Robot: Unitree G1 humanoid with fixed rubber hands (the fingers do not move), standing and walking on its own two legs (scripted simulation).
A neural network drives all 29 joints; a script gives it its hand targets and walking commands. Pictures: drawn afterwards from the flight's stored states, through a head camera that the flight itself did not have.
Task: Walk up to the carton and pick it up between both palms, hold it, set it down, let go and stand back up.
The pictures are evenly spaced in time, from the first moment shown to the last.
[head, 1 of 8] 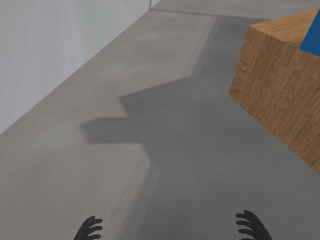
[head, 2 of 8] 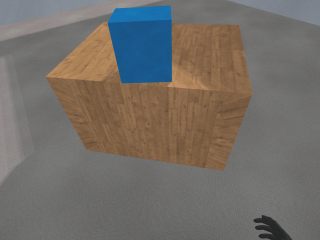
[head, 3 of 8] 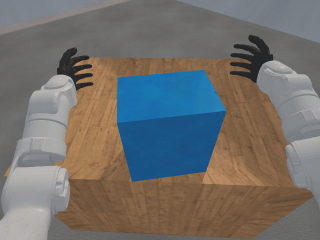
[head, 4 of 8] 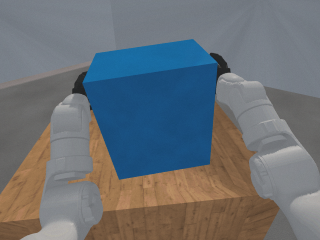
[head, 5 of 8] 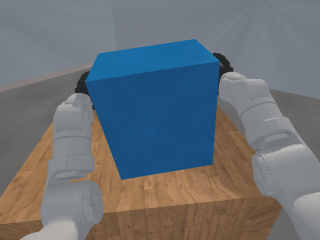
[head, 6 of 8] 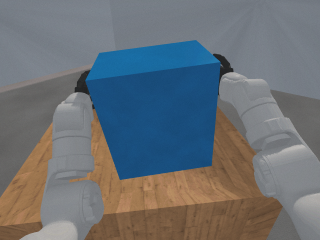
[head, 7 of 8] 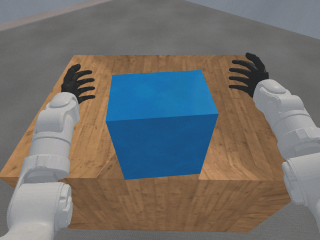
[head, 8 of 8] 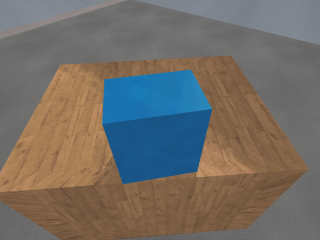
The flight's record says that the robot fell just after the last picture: no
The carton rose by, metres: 0.23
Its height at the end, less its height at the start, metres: +0.00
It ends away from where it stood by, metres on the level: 0.01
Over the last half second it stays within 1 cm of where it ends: yes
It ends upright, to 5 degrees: yes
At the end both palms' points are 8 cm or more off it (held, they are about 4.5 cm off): yes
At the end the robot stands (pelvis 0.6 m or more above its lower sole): yes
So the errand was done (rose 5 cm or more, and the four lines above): yes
